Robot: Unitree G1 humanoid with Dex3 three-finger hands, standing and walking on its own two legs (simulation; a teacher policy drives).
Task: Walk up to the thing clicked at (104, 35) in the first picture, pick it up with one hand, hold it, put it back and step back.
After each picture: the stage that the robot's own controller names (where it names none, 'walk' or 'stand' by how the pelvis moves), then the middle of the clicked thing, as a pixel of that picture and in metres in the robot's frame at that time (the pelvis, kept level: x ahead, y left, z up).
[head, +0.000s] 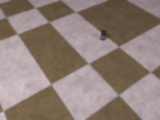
stand; (103, 35) +1.49 -0.28 -0.72
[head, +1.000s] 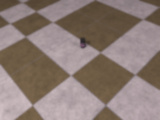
walk; (82, 42) +1.39 +0.07 -0.70
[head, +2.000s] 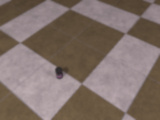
walk; (59, 73) +0.88 +0.25 -0.71
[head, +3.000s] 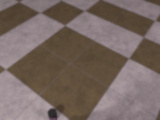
walk; (52, 115) +0.49 +0.19 -0.70
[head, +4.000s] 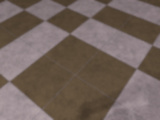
stand; out of the picture +0.38 +0.20 -0.72
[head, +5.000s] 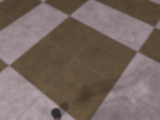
stand; (56, 114) +0.41 +0.20 -0.71
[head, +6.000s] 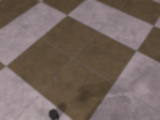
stand; (54, 115) +0.40 +0.22 -0.69
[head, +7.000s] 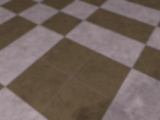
walk; out of the picture +0.38 +0.20 -0.71
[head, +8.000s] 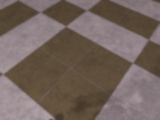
stand; out of the picture +0.38 +0.20 -0.70
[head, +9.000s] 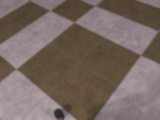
walk; (59, 115) +0.46 +0.24 -0.71
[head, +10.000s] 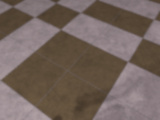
stand; out of the picture +0.39 +0.22 -0.71
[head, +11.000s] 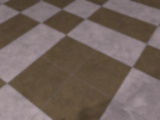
stand; out of the picture +0.40 +0.21 -0.73
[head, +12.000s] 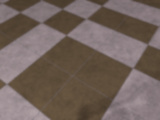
stand; out of the picture +0.38 +0.21 -0.73
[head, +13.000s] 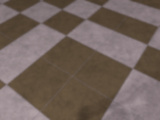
stand; out of the picture +0.38 +0.21 -0.73
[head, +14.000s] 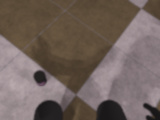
go down; (40, 78) +0.45 +0.20 -0.47
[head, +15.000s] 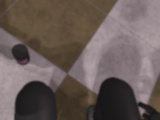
go down; (21, 55) +0.48 +0.23 -0.31
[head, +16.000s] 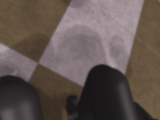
close in; out of the picture +0.45 +0.27 -0.24
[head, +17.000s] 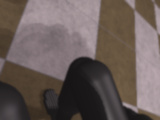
close; out of the picture +0.45 +0.29 -0.23
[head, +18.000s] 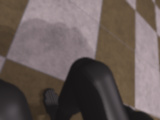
lift; out of the picture +0.44 +0.27 -0.23
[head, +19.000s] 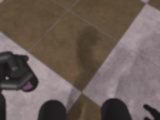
lift; (23, 76) +0.35 +0.20 -0.04
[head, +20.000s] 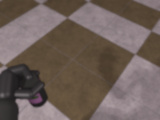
hold; (34, 90) +0.33 +0.17 -0.01
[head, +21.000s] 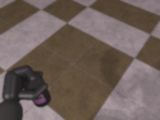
hold; (37, 91) +0.33 +0.16 -0.01
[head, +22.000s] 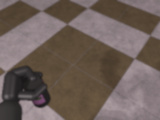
hold; (37, 91) +0.33 +0.16 -0.01
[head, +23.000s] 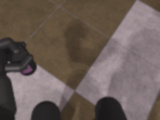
crouch; (23, 61) +0.42 +0.19 -0.09
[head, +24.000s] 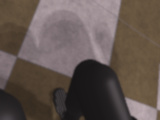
lower; out of the picture +0.46 +0.28 -0.23
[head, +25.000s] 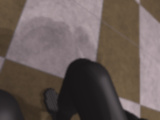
lower; out of the picture +0.45 +0.30 -0.24
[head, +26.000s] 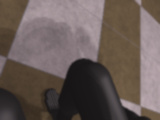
lower; out of the picture +0.45 +0.29 -0.24
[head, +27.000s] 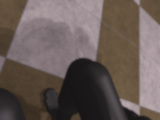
lower; out of the picture +0.45 +0.29 -0.24
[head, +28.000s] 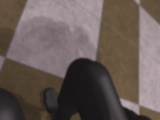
loosen; out of the picture +0.45 +0.29 -0.24
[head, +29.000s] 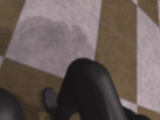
withdraw; out of the picture +0.44 +0.29 -0.24
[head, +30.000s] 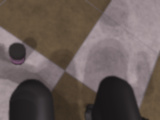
walk; (17, 54) +0.46 +0.24 -0.29
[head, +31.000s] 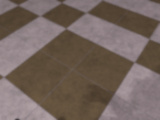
stand; out of the picture +0.40 +0.18 -0.65
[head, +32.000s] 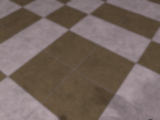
stand; out of the picture +0.42 +0.19 -0.66
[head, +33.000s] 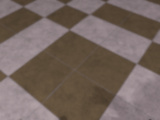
stand; out of the picture +0.41 +0.19 -0.66
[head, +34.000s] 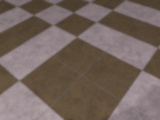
stand; out of the picture +0.43 +0.18 -0.72
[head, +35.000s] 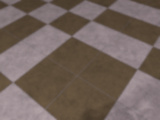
stand; out of the picture +0.40 +0.20 -0.73
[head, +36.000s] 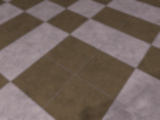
walk; out of the picture +0.39 +0.20 -0.73
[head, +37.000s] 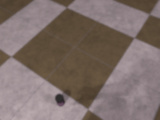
walk; (60, 100) +0.50 +0.20 -0.71
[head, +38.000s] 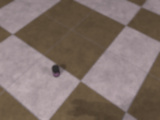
walk; (56, 71) +0.78 +0.19 -0.70
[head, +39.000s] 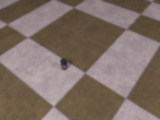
stand; (63, 64) +1.03 +0.23 -0.71
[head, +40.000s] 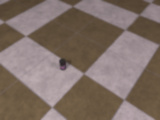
stand; (62, 64) +1.02 +0.19 -0.72
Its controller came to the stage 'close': yes
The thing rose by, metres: 0.70
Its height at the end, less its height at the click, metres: +0.00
